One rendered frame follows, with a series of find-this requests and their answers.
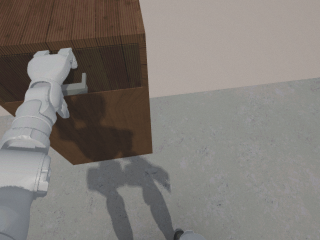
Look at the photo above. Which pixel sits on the robot left hand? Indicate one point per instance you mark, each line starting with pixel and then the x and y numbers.
pixel 55 67

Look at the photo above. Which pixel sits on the right robot foot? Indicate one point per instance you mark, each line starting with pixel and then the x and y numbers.
pixel 177 235

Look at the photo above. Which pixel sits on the handle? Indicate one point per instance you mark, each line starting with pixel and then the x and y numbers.
pixel 75 88

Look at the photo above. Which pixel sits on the left robot forearm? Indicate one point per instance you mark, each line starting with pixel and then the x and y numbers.
pixel 32 125

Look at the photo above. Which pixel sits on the drawer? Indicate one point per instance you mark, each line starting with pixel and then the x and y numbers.
pixel 110 67

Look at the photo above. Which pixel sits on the cabinet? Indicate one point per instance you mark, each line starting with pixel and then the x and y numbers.
pixel 102 125

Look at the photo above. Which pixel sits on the left robot upper arm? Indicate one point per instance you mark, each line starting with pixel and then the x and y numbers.
pixel 24 177

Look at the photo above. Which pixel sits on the robot right shin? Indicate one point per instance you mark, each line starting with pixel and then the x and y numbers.
pixel 187 232

